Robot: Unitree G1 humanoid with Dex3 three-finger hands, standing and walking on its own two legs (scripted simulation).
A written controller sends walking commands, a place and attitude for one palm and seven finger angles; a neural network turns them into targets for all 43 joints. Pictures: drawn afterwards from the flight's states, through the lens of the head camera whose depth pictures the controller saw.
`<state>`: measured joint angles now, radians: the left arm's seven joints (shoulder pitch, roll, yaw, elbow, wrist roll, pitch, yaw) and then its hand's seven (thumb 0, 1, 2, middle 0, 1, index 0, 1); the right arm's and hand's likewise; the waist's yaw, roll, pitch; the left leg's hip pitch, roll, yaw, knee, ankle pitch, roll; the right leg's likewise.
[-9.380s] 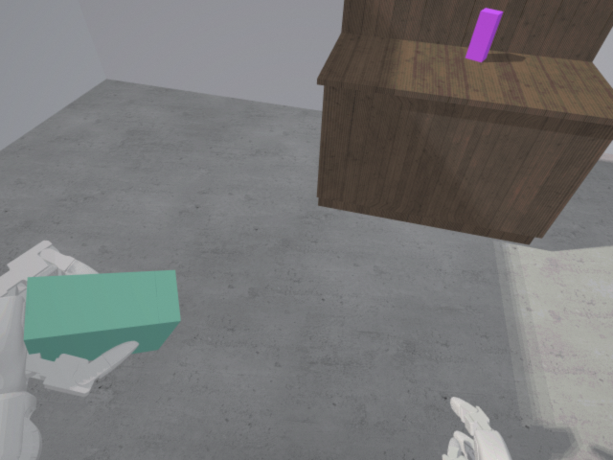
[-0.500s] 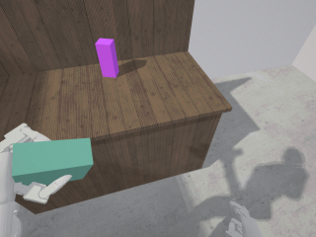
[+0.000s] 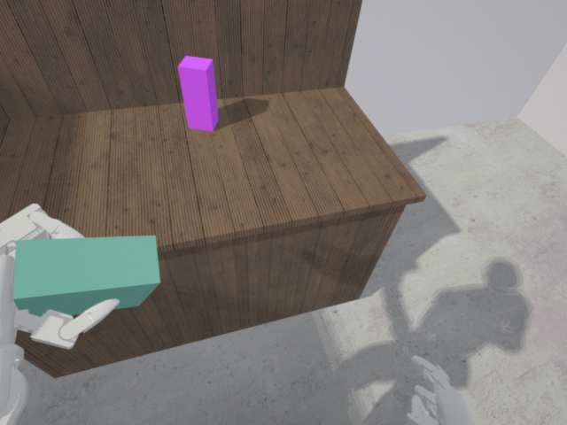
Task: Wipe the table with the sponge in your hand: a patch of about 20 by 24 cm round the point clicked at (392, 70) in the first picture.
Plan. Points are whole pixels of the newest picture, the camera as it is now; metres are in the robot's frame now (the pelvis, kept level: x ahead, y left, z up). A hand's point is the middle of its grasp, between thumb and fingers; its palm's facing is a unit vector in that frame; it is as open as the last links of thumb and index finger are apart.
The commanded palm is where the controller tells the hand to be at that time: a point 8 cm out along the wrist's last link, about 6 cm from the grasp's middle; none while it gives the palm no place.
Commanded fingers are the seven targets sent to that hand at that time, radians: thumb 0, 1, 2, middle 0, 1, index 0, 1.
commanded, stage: shuffle to correct the standing spot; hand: left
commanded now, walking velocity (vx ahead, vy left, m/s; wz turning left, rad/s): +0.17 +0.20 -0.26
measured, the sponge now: (108, 277) +0.23 +0.23 +0.13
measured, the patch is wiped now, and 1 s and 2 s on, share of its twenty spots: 0.00 0.00 0.00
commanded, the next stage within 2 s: come to a stop and stand still in 1.88 s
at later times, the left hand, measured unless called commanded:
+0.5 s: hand (47, 233) +0.26 +0.30 +0.16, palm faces +0.39 -0.85 -0.35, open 9.4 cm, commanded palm +0.21 +0.33 +0.18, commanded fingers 0.00 0.10 1.30 -1.20 -1.60 -1.20 -1.60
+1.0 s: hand out of the picture +0.30 +0.39 +0.16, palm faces +0.37 -0.81 -0.46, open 9.4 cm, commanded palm +0.23 +0.43 +0.18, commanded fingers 0.00 0.10 1.30 -1.20 -1.60 -1.20 -1.60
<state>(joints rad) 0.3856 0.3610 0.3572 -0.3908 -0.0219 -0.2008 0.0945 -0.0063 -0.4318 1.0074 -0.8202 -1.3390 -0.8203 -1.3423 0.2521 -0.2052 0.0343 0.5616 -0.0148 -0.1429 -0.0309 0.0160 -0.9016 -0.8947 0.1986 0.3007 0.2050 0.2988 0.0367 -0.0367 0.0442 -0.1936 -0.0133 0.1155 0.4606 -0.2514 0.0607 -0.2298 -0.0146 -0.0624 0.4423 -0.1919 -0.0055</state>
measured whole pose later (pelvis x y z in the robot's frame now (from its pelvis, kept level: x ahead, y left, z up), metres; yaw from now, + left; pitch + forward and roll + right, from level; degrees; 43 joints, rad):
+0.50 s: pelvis +0.04 +0.05 -0.03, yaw -3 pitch -1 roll -1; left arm 0.41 0.37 0.41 -0.54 -0.05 -0.25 0.11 -0.01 -0.43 1.01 -0.82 -1.34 -0.82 -1.34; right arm 0.20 -0.22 0.00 0.55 0.00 -0.07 0.01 0.01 -0.90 -0.89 0.20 0.30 0.21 0.30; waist 0.03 -0.04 0.05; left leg -0.24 -0.07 0.13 0.69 -0.47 0.13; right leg -0.35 -0.05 0.01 0.79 -0.40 0.02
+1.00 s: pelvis +0.06 +0.16 -0.03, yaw -3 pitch -3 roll +3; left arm 0.37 0.42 0.43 -0.46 -0.03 -0.23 0.11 -0.01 -0.43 1.01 -0.82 -1.34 -0.82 -1.34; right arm 0.21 -0.17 -0.01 0.58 0.01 -0.14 -0.02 0.01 -0.90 -0.89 0.20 0.30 0.20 0.30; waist 0.00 -0.04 0.09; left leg -0.36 0.05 0.01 0.72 -0.31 -0.06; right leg -0.36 -0.04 -0.03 0.82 -0.42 0.00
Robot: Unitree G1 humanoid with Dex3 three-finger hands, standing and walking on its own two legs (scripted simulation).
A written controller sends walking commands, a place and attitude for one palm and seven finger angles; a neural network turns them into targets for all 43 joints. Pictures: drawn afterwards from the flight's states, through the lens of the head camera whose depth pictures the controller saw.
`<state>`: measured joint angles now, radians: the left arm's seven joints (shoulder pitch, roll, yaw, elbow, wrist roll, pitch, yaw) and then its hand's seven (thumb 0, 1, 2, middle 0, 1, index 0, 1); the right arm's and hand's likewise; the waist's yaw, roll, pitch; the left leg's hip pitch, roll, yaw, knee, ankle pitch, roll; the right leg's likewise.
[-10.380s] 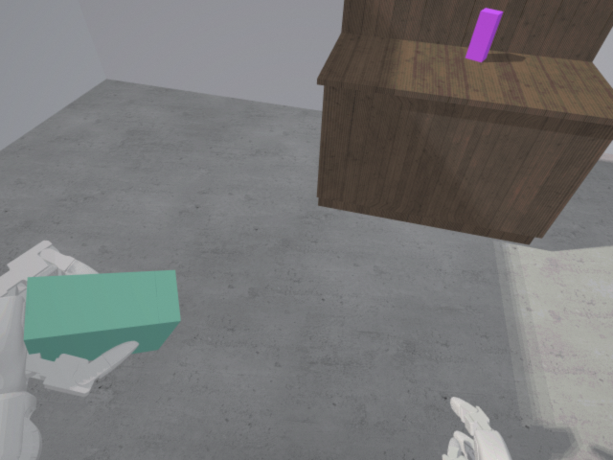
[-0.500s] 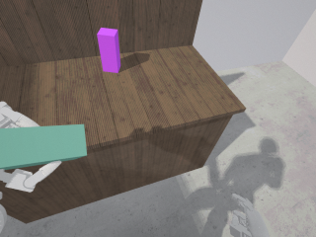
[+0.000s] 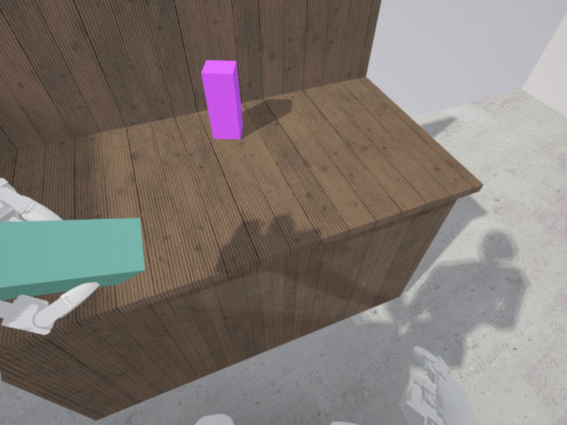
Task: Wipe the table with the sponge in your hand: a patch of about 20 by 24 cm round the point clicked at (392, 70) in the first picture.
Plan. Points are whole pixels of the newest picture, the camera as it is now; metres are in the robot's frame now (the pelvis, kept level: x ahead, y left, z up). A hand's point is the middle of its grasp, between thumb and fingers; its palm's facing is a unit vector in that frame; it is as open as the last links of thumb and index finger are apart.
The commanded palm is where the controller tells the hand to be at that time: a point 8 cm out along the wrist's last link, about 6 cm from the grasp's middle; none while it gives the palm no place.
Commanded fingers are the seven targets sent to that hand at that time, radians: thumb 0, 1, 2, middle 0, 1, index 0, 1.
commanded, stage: shuffle to correct the standing spot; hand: left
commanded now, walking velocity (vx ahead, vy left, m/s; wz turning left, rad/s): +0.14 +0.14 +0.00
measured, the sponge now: (86, 258) +0.24 +0.22 +0.18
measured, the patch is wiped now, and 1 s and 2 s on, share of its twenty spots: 0.00 0.00 0.00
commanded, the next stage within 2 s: come to a stop and stand still in 0.88 s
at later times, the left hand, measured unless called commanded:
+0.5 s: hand out of the picture +0.24 +0.31 +0.20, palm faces +0.38 -0.81 -0.44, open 9.4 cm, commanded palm +0.18 +0.36 +0.21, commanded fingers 0.00 0.10 1.30 -1.20 -1.60 -1.20 -1.60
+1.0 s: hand out of the picture +0.26 +0.37 +0.20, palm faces +0.39 -0.83 -0.41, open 9.4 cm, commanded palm +0.22 +0.41 +0.21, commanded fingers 0.00 0.10 1.30 -1.20 -1.60 -1.20 -1.60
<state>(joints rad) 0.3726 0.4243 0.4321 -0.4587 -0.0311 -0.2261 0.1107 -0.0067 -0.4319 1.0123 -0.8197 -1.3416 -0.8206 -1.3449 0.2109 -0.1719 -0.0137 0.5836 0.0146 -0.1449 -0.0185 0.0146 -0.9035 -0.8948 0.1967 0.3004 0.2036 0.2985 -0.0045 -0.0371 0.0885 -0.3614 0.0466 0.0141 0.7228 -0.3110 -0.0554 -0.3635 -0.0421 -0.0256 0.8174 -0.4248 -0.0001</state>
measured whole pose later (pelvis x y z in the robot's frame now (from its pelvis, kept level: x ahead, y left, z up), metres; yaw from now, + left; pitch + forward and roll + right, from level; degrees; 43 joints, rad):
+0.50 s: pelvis +0.03 +0.08 +0.02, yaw +1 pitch -1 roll +0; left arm 0.45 0.39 0.36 -0.50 -0.02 -0.24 0.11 -0.01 -0.43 1.01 -0.82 -1.34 -0.82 -1.35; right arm 0.20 -0.20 0.01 0.63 0.00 -0.13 -0.01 0.01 -0.90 -0.89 0.20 0.30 0.21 0.30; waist 0.00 0.01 0.04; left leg -0.43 -0.02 0.02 0.89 -0.38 0.01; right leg -0.29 0.01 -0.11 0.63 -0.32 -0.07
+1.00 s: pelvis +0.05 +0.13 +0.02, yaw +0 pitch -1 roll -1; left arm 0.48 0.38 0.38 -0.51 -0.05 -0.21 0.10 -0.01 -0.43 1.02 -0.82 -1.34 -0.82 -1.35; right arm 0.22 -0.17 0.03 0.62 0.01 -0.11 -0.03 0.01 -0.90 -0.89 0.20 0.30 0.21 0.30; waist 0.02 0.00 0.01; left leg -0.31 0.02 0.03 0.61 -0.28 0.01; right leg -0.25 0.03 -0.05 0.56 -0.29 -0.04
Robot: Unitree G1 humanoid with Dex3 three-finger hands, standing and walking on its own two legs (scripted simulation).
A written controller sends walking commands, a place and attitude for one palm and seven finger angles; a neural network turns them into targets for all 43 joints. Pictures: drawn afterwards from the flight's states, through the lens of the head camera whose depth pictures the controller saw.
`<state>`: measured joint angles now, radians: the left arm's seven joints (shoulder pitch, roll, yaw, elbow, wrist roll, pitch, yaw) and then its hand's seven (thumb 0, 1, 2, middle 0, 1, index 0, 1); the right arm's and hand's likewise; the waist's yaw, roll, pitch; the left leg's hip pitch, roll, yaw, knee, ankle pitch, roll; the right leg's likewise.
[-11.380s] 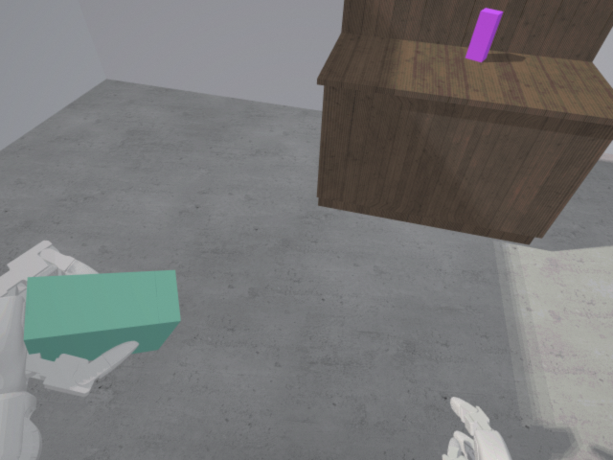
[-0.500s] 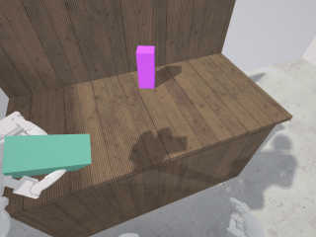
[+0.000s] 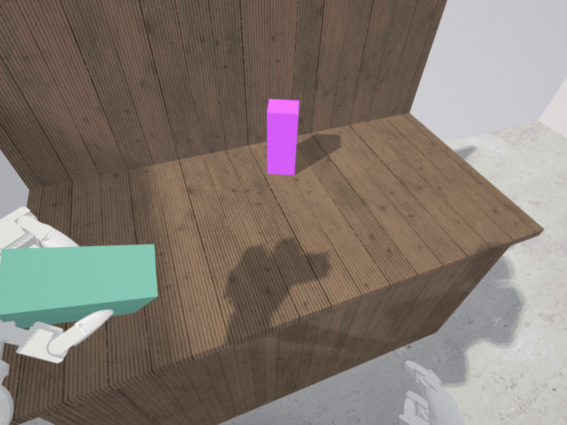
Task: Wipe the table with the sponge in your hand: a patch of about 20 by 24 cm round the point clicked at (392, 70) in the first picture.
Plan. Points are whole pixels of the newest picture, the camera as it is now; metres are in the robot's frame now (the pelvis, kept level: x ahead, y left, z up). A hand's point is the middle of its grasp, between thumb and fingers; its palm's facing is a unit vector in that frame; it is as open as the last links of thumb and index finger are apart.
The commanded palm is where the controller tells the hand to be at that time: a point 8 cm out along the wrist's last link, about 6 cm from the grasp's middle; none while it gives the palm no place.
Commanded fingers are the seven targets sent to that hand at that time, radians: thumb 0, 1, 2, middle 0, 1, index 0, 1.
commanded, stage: come to a stop and stand still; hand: left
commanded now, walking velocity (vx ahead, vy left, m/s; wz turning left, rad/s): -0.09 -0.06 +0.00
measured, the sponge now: (102, 285) +0.22 +0.21 +0.16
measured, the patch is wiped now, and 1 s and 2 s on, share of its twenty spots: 0.00 0.00 0.00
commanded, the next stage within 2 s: look again from close up in 1.48 s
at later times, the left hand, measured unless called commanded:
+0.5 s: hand (2, 240) +0.22 +0.28 +0.22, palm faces +0.49 -0.77 -0.41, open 9.4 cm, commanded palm +0.14 +0.28 +0.19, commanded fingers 0.00 0.10 1.30 -1.20 -1.60 -1.20 -1.60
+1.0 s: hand (9, 289) +0.20 +0.29 +0.18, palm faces +0.40 -0.84 -0.37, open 9.4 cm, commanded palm +0.13 +0.31 +0.19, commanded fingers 0.00 0.10 1.30 -1.20 -1.60 -1.20 -1.60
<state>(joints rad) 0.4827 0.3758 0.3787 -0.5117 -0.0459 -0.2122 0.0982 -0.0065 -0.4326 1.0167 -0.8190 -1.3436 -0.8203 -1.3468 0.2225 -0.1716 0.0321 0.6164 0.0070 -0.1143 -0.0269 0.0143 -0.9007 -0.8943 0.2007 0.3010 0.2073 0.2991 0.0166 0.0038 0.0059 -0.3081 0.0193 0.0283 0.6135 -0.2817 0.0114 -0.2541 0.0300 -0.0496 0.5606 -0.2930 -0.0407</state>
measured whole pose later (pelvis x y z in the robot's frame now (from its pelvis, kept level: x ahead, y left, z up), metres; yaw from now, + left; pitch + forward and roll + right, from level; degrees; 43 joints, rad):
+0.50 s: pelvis -0.02 +0.00 +0.01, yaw +0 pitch +1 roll -1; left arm 0.23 0.51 0.49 -0.38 -0.08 -0.25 0.10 -0.01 -0.43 1.02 -0.82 -1.34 -0.82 -1.35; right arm 0.22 -0.24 0.05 0.58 0.01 -0.16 0.00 0.01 -0.90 -0.89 0.20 0.30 0.21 0.30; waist 0.04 -0.02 0.03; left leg -0.33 0.02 0.02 0.53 -0.21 0.01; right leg -0.28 0.04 -0.04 0.48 -0.21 -0.04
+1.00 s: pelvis -0.02 +0.03 +0.01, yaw +2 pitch +0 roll +0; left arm 0.39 0.43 0.37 -0.47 -0.07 -0.25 0.09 -0.01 -0.43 1.02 -0.82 -1.35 -0.82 -1.35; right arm 0.18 -0.19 0.04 0.60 0.02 -0.18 0.00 0.02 -0.90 -0.89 0.20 0.30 0.21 0.30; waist 0.04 -0.06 0.05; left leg -0.31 -0.05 0.03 0.49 -0.19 0.05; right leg -0.28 -0.03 -0.04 0.51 -0.24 0.01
